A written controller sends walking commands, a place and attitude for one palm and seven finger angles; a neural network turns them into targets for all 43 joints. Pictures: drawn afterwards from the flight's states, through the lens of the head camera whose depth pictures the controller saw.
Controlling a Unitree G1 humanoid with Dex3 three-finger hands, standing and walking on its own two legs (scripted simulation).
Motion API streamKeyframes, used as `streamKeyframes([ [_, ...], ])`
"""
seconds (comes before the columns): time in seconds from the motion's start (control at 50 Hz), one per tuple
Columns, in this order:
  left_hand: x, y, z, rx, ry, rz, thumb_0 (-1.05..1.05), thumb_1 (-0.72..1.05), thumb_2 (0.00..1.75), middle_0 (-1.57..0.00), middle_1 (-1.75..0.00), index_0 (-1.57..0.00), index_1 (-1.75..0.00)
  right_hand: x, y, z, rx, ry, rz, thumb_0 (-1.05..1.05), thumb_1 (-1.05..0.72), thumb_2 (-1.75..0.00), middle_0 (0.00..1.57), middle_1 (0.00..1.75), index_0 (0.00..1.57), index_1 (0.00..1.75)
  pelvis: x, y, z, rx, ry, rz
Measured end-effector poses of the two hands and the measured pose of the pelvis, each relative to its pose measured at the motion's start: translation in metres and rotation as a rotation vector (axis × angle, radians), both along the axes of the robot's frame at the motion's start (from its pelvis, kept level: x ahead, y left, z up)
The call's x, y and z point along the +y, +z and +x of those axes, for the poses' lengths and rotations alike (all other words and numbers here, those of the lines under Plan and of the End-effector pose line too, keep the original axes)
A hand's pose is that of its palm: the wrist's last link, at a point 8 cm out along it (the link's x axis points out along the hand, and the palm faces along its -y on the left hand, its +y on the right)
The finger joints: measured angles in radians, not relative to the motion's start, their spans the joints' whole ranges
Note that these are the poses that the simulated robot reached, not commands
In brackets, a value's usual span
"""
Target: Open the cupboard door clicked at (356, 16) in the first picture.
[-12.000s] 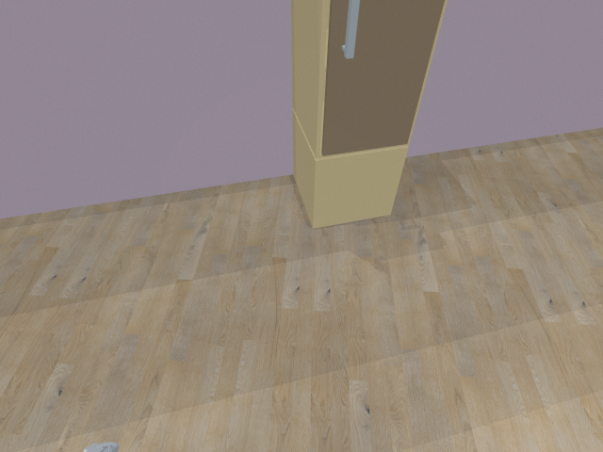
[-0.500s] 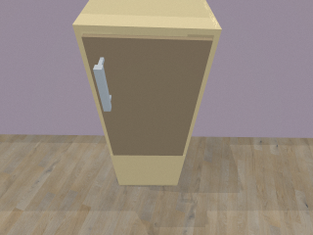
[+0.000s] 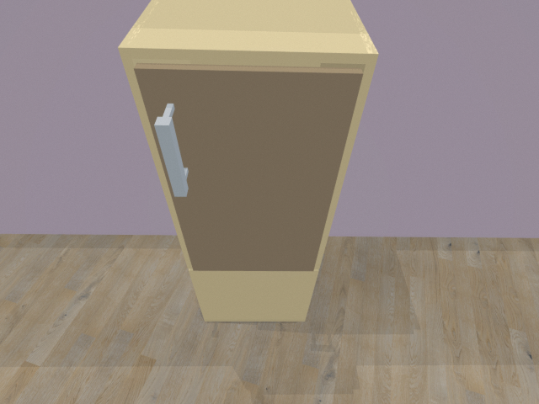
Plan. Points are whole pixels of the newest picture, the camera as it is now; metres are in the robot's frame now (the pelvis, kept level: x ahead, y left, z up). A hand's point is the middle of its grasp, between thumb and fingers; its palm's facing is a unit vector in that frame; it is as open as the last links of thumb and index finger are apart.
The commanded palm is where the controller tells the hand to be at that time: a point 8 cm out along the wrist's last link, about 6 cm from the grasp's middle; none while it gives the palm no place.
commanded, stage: look again from close up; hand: left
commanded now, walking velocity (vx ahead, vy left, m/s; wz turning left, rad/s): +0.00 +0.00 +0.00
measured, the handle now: (175, 152) +0.48 +0.20 +0.11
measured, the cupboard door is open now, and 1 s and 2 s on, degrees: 0 0 0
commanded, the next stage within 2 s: shuffle to correct the standing spot in 0.34 s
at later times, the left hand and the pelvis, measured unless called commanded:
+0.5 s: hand out of the picture -0.02 +0.15 -0.18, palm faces +0.04 -0.99 -0.16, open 7.4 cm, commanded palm none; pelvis +0.00 -0.01 +0.00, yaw +0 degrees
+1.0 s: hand out of the picture +0.01 +0.16 -0.18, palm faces +0.05 -0.97 -0.22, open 7.4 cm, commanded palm none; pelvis -0.01 -0.02 -0.01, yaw +2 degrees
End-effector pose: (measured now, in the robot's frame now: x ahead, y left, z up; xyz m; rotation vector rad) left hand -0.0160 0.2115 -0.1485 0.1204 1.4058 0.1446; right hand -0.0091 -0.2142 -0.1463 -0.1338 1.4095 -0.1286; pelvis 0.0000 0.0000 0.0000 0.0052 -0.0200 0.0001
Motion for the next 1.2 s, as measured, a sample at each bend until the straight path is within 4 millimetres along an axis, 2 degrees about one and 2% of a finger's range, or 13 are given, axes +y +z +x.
streamKeyframes([
  [0.5,-0.014,0.000,-0.005,0.013,0.012,-0.008,0.00,0.91,0.90,-0.20,-0.30,-0.19,-0.30,-0.009,0.000,0.001,0.002,-0.006,0.000,0.01,-0.92,-0.90,0.20,0.30,0.20,0.30,-0.011,0.001,0.002,-0.001,-0.001,0.003],
  [0.66,-0.015,0.000,-0.005,-0.006,0.022,0.022,0.00,0.91,0.90,-0.20,-0.30,-0.19,-0.30,-0.021,-0.003,0.001,-0.006,-0.005,-0.010,0.02,-0.93,-0.90,0.20,0.30,0.20,0.30,-0.018,-0.003,-0.009,0.009,0.016,0.002],
  [0.78,-0.009,-0.002,0.000,-0.061,0.001,0.045,0.00,0.91,0.90,-0.20,-0.30,-0.20,-0.30,-0.031,-0.010,0.009,-0.084,0.010,-0.010,0.01,-0.92,-0.90,0.20,0.30,0.20,0.30,-0.019,-0.011,-0.018,0.000,0.035,-0.011],
  [0.88,-0.003,0.001,0.011,-0.112,-0.003,0.059,0.00,0.91,0.90,-0.20,-0.30,-0.20,-0.30,-0.027,-0.014,0.014,-0.117,0.031,0.009,0.01,-0.92,-0.90,0.19,0.30,0.20,0.30,-0.018,-0.013,-0.016,-0.015,0.037,-0.005],
  [1.0,0.000,0.002,0.019,-0.116,-0.002,0.059,0.00,0.91,0.90,-0.20,-0.30,-0.19,-0.30,-0.022,-0.014,0.010,-0.090,0.035,0.021,0.01,-0.93,-0.90,0.19,0.30,0.20,0.30,-0.018,-0.012,-0.008,-0.010,0.031,0.004],
  [1.2,-0.011,0.001,0.016,-0.053,0.009,0.033,0.00,0.91,0.90,-0.20,-0.30,-0.19,-0.30,-0.017,-0.010,0.008,-0.019,0.032,0.028,0.01,-0.92,-0.90,0.20,0.30,0.20,0.30,-0.021,-0.007,0.004,-0.004,0.024,0.007],
])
